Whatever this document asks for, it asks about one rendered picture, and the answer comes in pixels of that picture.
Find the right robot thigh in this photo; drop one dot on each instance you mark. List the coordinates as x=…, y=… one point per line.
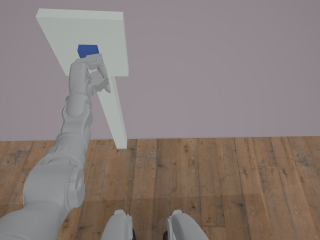
x=181, y=226

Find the left robot hand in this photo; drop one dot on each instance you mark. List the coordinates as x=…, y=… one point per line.
x=82, y=82

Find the panel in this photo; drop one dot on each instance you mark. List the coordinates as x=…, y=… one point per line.
x=66, y=29

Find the left robot upper arm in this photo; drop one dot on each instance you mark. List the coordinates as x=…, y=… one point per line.
x=51, y=192

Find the right robot shin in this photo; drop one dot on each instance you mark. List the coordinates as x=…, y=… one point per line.
x=175, y=212

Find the robot left forearm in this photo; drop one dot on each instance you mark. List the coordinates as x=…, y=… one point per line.
x=72, y=142

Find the button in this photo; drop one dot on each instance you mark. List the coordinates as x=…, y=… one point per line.
x=84, y=50

